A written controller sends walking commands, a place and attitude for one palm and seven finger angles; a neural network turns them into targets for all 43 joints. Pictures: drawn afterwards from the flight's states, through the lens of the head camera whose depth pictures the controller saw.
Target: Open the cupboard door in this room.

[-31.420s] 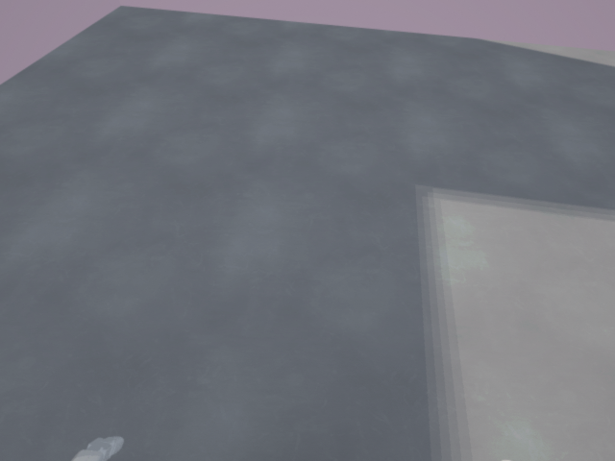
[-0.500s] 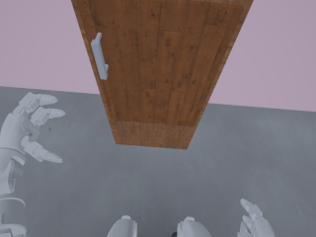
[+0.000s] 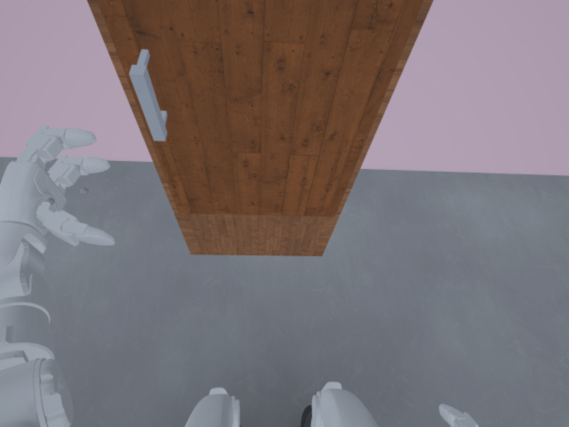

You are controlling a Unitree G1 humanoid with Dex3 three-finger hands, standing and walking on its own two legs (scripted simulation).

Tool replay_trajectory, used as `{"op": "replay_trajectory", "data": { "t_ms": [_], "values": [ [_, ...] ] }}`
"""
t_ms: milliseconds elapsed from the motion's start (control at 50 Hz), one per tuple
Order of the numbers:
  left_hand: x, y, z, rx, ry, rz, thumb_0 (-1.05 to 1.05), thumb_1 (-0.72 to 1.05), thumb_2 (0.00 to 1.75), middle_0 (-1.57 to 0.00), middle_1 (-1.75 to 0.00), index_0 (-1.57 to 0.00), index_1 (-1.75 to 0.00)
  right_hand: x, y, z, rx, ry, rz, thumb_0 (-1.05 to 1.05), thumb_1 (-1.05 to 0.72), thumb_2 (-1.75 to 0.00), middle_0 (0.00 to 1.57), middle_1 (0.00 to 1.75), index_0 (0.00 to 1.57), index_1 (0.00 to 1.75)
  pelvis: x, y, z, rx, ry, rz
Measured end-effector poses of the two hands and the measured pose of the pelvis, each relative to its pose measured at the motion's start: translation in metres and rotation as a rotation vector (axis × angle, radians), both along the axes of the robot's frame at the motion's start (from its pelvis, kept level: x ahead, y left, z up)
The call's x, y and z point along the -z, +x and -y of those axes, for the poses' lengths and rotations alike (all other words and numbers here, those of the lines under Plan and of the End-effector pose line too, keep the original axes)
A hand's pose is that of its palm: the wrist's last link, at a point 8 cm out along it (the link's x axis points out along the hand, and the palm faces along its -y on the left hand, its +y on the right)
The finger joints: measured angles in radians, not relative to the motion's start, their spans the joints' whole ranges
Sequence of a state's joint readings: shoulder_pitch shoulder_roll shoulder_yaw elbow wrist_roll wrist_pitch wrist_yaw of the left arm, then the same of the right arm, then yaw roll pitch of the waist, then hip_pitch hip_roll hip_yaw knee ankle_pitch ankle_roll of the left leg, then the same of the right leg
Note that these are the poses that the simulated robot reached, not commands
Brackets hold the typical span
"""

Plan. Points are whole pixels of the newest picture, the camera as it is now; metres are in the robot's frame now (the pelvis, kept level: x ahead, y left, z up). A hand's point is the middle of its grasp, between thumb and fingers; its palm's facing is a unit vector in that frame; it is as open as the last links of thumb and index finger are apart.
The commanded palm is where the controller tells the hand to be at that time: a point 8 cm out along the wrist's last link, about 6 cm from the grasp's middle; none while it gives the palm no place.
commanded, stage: move the hooked fingers beside the handle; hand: left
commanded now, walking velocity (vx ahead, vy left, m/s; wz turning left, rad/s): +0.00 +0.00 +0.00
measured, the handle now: (152, 98) +0.60 +0.21 +0.05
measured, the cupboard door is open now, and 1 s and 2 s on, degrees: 0 0 0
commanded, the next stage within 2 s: slide the fingers in behind the handle in 1.62 s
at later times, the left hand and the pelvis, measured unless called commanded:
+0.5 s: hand (99, 144) +0.49 +0.27 +0.06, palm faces +0.00 -1.00 -0.03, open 14.0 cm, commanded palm +0.48 +0.31 +0.05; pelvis -0.01 +0.00 -0.01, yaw -1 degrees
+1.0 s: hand (100, 119) +0.55 +0.28 +0.05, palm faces -0.01 -1.00 -0.03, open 14.0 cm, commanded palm +0.54 +0.31 +0.05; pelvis -0.01 +0.01 -0.03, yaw -3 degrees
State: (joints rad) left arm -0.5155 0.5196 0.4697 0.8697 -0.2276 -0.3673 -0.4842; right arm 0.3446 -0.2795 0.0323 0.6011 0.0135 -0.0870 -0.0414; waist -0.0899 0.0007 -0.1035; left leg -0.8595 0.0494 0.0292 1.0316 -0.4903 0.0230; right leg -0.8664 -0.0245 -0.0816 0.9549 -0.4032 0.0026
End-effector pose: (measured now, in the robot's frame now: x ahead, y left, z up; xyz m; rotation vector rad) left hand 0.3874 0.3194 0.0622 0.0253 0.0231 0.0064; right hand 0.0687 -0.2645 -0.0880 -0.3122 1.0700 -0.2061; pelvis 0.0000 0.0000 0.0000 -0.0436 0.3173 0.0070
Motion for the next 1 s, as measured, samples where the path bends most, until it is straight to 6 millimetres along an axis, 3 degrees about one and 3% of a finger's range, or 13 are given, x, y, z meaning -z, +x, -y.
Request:
{"op": "replay_trajectory", "data": {
  "t_ms": [200,460,860,1000],
  "values": [
    [0.003,0.033,0.001,0.0,-0.004,-0.017,-0.02,-0.49,0.3,-0.3,-1.2,-0.3,-1.2,0.006,-0.019,0.001,0.029,-0.009,-0.083,0.01,-0.9,-0.9,0.2,0.3,0.21,0.3,0.005,-0.003,-0.001,0.005,-0.004,-0.029],
    [-0.001,0.074,0.0,0.002,0.006,-0.01,-0.02,-0.49,0.3,-0.3,-1.2,-0.3,-1.2,0.011,-0.063,0.004,0.094,-0.03,-0.232,0.01,-0.9,-0.9,0.2,0.3,0.21,0.3,0.013,-0.007,-0.001,0.011,-0.016,-0.076],
    [-0.002,0.137,-0.009,-0.005,-0.011,-0.004,-0.02,-0.49,0.3,-0.3,-1.2,-0.3,-1.2,0.012,-0.109,-0.007,0.161,-0.055,-0.394,0.01,-0.9,-0.9,0.2,0.3,0.21,0.3,0.028,-0.01,-0.007,0.018,-0.045,-0.17],
    [0.011,0.14,-0.018,0.013,0.005,-0.052,-0.01,-0.49,0.3,-0.29,-1.2,-0.3,-1.19,0.01,-0.115,-0.02,0.184,-0.03,-0.439,0.01,-0.9,-0.9,0.2,0.3,0.21,0.3,0.027,-0.005,-0.013,0.028,-0.05,-0.187]
  ]
}}
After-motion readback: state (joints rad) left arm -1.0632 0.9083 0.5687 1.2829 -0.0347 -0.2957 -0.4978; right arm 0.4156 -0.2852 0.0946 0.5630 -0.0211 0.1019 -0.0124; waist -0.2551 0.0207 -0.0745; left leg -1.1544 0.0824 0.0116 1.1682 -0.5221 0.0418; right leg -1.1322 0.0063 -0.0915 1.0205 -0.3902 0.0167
